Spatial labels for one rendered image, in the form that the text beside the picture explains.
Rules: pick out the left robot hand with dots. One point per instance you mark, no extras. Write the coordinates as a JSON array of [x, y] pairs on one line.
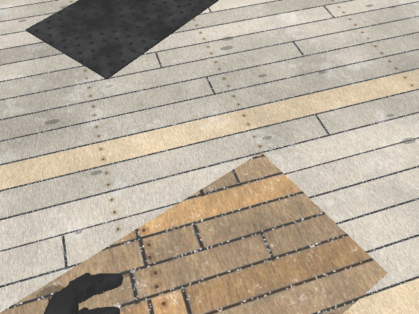
[[79, 290]]

